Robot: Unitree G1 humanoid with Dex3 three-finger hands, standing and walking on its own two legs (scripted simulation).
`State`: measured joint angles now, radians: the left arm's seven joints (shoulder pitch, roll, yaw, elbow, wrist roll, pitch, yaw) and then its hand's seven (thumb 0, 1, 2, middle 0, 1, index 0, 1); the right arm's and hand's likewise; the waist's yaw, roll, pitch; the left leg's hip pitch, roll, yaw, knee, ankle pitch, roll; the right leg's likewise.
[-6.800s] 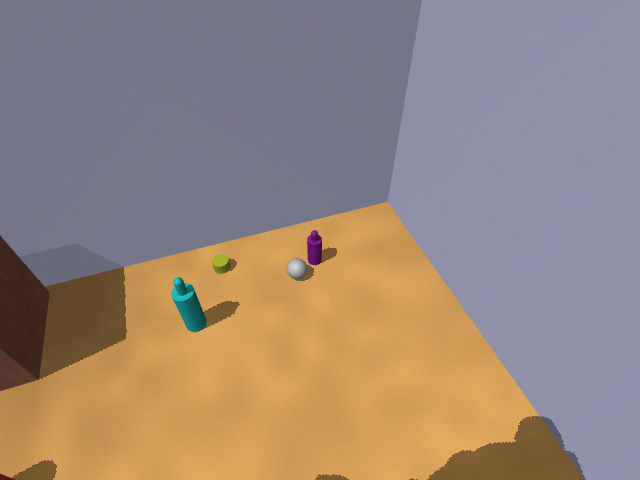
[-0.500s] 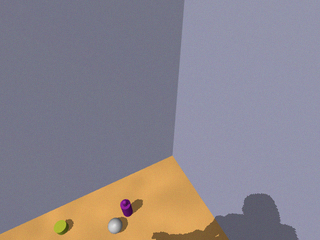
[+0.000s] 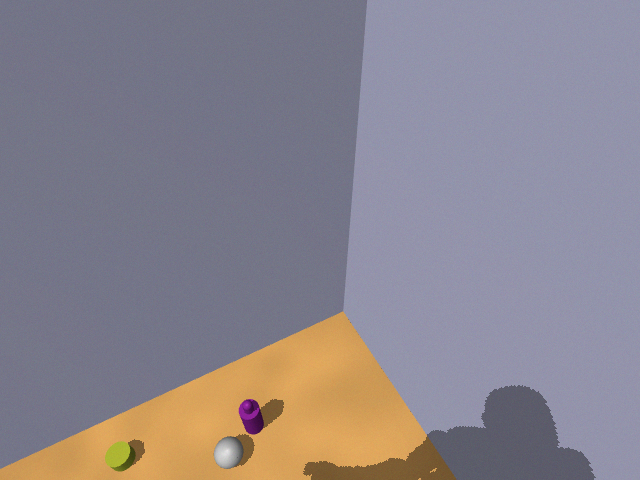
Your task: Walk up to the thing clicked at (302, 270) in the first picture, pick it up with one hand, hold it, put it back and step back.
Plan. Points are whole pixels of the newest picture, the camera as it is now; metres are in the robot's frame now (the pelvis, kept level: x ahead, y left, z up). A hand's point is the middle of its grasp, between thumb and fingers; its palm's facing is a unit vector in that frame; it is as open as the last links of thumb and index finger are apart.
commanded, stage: stand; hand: left
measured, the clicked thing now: (228, 452) +0.39 +0.27 -0.74
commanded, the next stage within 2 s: walk up in 0.10 s
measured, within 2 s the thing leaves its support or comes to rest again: neither
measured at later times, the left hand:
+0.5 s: hand out of the picture +0.06 +0.26 -0.16, palm faces -0.02 -0.94 -0.35, open 7.4 cm
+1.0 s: hand out of the picture +0.04 +0.27 -0.16, palm faces -0.02 -0.94 -0.34, open 7.4 cm
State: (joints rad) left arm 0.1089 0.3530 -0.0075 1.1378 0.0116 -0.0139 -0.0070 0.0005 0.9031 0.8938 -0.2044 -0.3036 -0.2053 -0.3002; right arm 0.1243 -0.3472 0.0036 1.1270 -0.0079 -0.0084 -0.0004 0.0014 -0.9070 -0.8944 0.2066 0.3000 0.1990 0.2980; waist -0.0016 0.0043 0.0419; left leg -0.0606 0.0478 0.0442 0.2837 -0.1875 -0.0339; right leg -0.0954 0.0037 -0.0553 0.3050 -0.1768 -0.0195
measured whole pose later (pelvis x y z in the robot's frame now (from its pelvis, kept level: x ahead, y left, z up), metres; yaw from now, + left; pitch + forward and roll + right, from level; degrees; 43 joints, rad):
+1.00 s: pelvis -0.04 +0.01 -0.01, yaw +0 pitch -2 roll +0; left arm 0.12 0.36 0.03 1.07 0.02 0.01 -0.02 0.00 0.90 0.89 -0.20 -0.30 -0.20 -0.30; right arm 0.12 -0.35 -0.04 1.06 0.00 0.02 0.02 0.00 -0.91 -0.89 0.21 0.30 0.20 0.30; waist 0.00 -0.01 0.10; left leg -0.17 0.03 0.05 0.42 -0.20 -0.01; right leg -0.20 -0.02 -0.04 0.42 -0.18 -0.01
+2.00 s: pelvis +0.00 +0.01 +0.00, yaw +0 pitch -2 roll +0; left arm 0.12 0.35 -0.01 1.13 0.01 -0.02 -0.01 0.00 0.90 0.89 -0.20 -0.30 -0.21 -0.30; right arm 0.13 -0.34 -0.01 1.12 -0.01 -0.01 0.00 0.00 -0.91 -0.89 0.21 0.30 0.20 0.30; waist 0.00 0.00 0.04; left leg -0.07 0.03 0.05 0.29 -0.19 -0.02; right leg -0.11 -0.01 -0.05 0.32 -0.18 -0.01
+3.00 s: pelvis -0.08 +0.06 -0.02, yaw +1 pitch -2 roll -1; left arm 0.02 0.42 0.06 0.89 0.00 0.09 0.02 0.00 0.90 0.89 -0.20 -0.30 -0.20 -0.30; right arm 0.15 -0.35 -0.05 0.93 -0.02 0.04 0.00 0.00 -0.91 -0.89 0.21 0.30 0.20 0.30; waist -0.01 -0.08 0.22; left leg -0.27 -0.01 -0.02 0.62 -0.31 0.02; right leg -0.47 0.11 0.16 1.14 -0.54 -0.01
